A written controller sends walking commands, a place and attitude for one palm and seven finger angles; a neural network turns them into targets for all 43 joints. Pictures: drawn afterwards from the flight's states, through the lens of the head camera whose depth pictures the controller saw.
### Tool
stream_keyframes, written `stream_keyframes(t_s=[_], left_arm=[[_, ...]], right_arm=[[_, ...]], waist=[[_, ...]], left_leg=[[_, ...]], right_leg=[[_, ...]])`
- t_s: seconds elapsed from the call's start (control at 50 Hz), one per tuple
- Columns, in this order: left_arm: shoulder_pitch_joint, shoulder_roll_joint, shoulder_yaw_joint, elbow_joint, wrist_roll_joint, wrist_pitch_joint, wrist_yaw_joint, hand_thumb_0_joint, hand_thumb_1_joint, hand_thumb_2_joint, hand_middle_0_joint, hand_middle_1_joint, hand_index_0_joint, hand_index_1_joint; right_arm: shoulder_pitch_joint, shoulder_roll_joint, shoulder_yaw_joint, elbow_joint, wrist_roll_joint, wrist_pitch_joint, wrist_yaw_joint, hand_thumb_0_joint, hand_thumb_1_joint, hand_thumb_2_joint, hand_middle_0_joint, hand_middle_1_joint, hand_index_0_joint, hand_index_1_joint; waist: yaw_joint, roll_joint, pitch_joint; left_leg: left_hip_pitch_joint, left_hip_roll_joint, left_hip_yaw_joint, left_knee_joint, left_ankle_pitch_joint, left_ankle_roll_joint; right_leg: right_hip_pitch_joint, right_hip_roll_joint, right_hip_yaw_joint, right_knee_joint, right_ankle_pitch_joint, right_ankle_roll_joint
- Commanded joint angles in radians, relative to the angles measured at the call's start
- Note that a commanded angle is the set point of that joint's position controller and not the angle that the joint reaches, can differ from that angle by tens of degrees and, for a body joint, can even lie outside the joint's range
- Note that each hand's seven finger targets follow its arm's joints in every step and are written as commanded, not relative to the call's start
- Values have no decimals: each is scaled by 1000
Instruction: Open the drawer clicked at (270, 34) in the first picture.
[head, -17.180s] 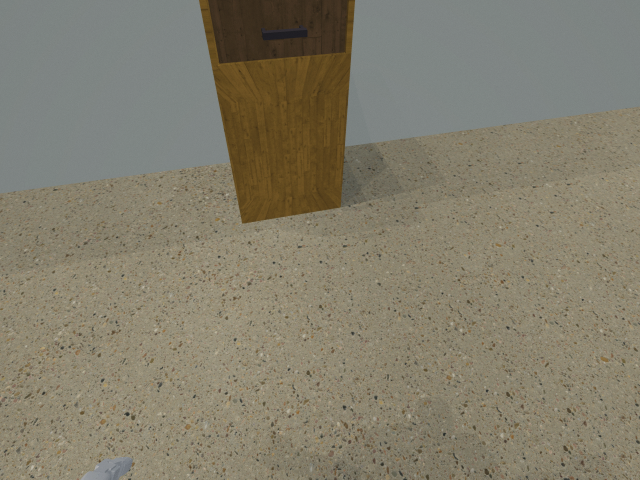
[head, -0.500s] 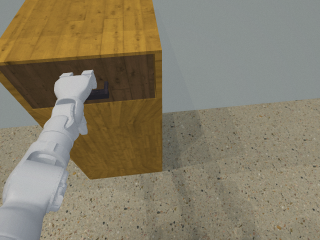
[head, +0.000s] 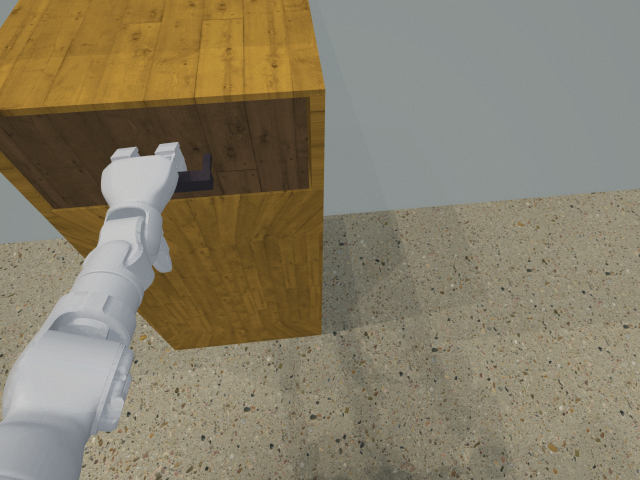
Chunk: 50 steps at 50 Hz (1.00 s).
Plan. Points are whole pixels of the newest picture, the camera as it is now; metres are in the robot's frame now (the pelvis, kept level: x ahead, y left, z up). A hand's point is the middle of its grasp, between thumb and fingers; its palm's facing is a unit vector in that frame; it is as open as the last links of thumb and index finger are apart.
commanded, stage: lower the fingers behind the handle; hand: left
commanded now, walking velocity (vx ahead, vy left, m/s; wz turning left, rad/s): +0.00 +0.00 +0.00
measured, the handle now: (164, 173) +0.52 +0.20 +0.06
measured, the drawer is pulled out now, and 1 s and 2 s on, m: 0.00 0.00 0.09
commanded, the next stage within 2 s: close the thumb around the handle in 0.18 s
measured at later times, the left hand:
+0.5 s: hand (157, 209) +0.48 +0.21 +0.04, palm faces -0.03 -0.03 -1.00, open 12.4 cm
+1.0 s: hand (162, 209) +0.48 +0.20 +0.03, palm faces -0.04 -0.02 -1.00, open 5.3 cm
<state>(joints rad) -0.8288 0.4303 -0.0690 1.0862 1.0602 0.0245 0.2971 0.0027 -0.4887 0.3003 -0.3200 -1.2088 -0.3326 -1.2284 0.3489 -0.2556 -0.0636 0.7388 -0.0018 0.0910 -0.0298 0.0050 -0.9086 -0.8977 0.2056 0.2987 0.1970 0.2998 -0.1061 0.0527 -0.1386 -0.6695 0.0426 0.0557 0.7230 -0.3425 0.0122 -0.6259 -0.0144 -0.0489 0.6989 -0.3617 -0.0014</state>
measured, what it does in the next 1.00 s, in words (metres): stands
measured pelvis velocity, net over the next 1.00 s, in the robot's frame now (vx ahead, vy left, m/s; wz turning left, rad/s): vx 0.00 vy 0.00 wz -0.01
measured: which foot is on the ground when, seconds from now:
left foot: down 0.00-1.00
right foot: down 0.00-1.00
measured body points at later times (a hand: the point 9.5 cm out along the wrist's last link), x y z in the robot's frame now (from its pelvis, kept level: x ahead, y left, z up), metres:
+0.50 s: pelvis +0.00 +0.00 +0.00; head +0.08 +0.00 +0.44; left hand +0.47 +0.21 +0.09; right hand +0.02 -0.27 -0.14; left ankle -0.01 +0.11 -0.71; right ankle -0.02 -0.12 -0.71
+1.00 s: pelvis +0.00 +0.00 +0.00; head +0.08 -0.01 +0.44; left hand +0.47 +0.20 +0.09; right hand +0.00 -0.27 -0.14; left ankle -0.01 +0.11 -0.71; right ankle -0.02 -0.12 -0.71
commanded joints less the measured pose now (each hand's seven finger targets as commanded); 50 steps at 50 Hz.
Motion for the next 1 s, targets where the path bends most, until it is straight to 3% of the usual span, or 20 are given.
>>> stream_keyframes(t_s=[0.0, 0.06, 0.12, 0.26, 0.32, 0.36, 0.4, 0.48, 0.5, 0.52, 0.54, 0.6, 0.62, 0.66, 0.72, 0.76, 0.78, 0.94, 0.98], left_arm=[[-394, 279, 81, -185, 5, -42, -7, 0, -500, 300, -300, -1200, -300, -1200], [-332, 277, 91, -212, 4, -79, -7, 0, -500, 300, -300, -1200, -300, -1200], [-365, 242, 69, -262, 9, -107, 10, 0, -500, 300, -300, -1200, -300, -1200], [-398, 272, 97, -244, 18, -78, 64, 0, -500, 300, -300, -1200, -300, -1200], [-415, 247, 78, -237, 20, -55, 71, 0, -332, 372, -312, -1218, -312, -1218], [-441, 232, 64, -228, 16, -37, 72, 0, -220, 420, -320, -1230, -320, -1230], [-456, 254, 76, -211, 18, -27, 66, 0, -108, 468, -328, -1242, -328, -1242], [-445, 222, 43, -174, 17, -10, 50, 0, 116, 564, -344, -1266, -344, -1266], [-457, 249, 64, -167, 16, -13, 46, 0, 172, 588, -348, -1272, -348, -1272], [-455, 261, 68, -182, 22, -17, 42, 0, 228, 612, -352, -1278, -352, -1278], [-450, 225, 42, -191, 18, -18, 38, 0, 284, 636, -356, -1284, -356, -1284], [-435, 216, 44, -194, 11, -32, 29, 0, 452, 708, -368, -1302, -368, -1302], [-425, 213, 41, -195, 13, -36, 27, 0, 508, 732, -372, -1308, -372, -1308], [-439, 171, 11, -221, 10, -47, 26, 0, 620, 780, -380, -1320, -380, -1320], [-451, 250, 68, -217, 12, -62, 35, 0, 788, 852, -392, -1338, -392, -1338], [-425, 223, 54, -208, 14, -58, 39, 0, 900, 900, -400, -1350, -400, -1350], [-429, 222, 54, -228, 17, -62, 43, 0, 900, 900, -400, -1350, -400, -1350], [-412, 220, 66, -249, 19, -42, 66, 0, 900, 900, -400, -1350, -400, -1350], [-401, 222, 69, -244, 13, -33, 65, 0, 900, 900, -400, -1350, -400, -1350]], right_arm=[[109, -159, -45, -78, 2, -14, -24, 0, -900, -900, 200, 300, 200, 300], [107, -152, -48, -90, 1, -13, -24, 0, -900, -900, 200, 300, 200, 300], [109, -149, -55, -89, -1, -18, -18, 0, -900, -900, 200, 300, 200, 300], [122, -153, -58, -73, -3, -21, -9, 0, -900, -900, 200, 300, 200, 300], [124, -153, -62, -65, -4, -21, -3, 0, -900, -900, 200, 300, 200, 300], [124, -155, -60, -62, -5, -21, -2, 0, -900, -900, 200, 300, 200, 300], [125, -158, -57, -61, -4, -19, -5, 0, -900, -900, 200, 300, 200, 300], [122, -156, -53, -64, 0, -20, -8, 0, -900, -900, 200, 300, 200, 300], [123, -160, -50, -60, -2, -18, -10, 0, -900, -900, 200, 300, 200, 300], [125, -159, -50, -64, 0, -17, -12, 0, -900, -900, 200, 300, 200, 300], [121, -155, -51, -69, -1, -17, -11, 0, -900, -900, 200, 300, 200, 300], [122, -153, -51, -71, -2, -18, -11, 0, -900, -900, 200, 300, 200, 300], [121, -152, -51, -73, 0, -19, -11, 0, -900, -900, 200, 300, 200, 300], [118, -148, -54, -75, -2, -22, -10, 0, -900, -900, 200, 300, 200, 300], [124, -155, -50, -73, -2, -23, -15, 0, -900, -900, 200, 300, 200, 300], [121, -151, -52, -74, -1, -25, -14, 0, -900, -900, 200, 300, 200, 300], [122, -150, -53, -75, -3, -27, -12, 0, -900, -900, 200, 300, 200, 300], [126, -150, -60, -67, -7, -24, -2, 0, -900, -900, 200, 300, 200, 300], [121, -151, -59, -66, -4, -23, -1, 0, -900, -900, 200, 300, 200, 300]], waist=[[-6, -48, -327], [12, -23, -349], [0, -2, -343], [-2, -2, -386], [-10, 16, -407], [-19, 5, -390], [-22, -12, -386], [-26, -9, -348], [-30, -37, -348], [-21, -13, -369], [-23, 4, -369], [-21, -14, -364], [-16, 7, -354], [-24, 1, -347], [-19, -11, -356], [-18, -20, -352], [-9, 9, -373], [-1, 4, -428], [-1, -2, -404]], left_leg=[[218, -59, -20, -46, 331, 40], [230, -58, -14, -38, 353, 37], [253, -51, -20, -30, 368, 35], [247, -54, -24, -17, 371, 31], [282, -49, -27, -10, 412, 30], [279, -49, -28, -16, 396, 30], [270, -48, -36, -20, 388, 30], [261, -51, -30, -30, 344, 32], [254, -48, -33, -31, 347, 34], [260, -50, -33, -30, 362, 33], [275, -51, -30, -30, 370, 33], [278, -49, -35, -31, 374, 31], [281, -47, -36, -32, 374, 30], [289, -46, -35, -32, 361, 31], [263, -48, -37, -32, 337, 34], [260, -49, -33, -30, 340, 33], [269, -49, -35, -28, 356, 30], [289, -47, -30, -18, 428, 29], [282, -47, -26, -24, 418, 29]], right_leg=[[169, 56, 22, -80, 363, -24], [167, 58, 23, -70, 377, -25], [124, 61, 18, -62, 362, -26], [113, 65, 14, -47, 353, -26], [99, 66, 10, -43, 371, -27], [94, 68, 8, -52, 359, -25], [101, 68, 7, -53, 350, -27], [84, 67, 7, -68, 315, -25], [99, 66, 8, -69, 324, -25], [104, 64, 10, -60, 335, -26], [99, 66, 10, -63, 339, -27], [104, 65, 7, -66, 335, -28], [86, 66, 5, -62, 325, -29], [75, 67, 7, -69, 312, -27], [93, 66, 13, -64, 306, -27], [89, 67, 10, -62, 310, -27], [88, 67, 9, -56, 315, -29], [128, 68, 9, -44, 389, -28], [132, 68, 7, -53, 386, -27]])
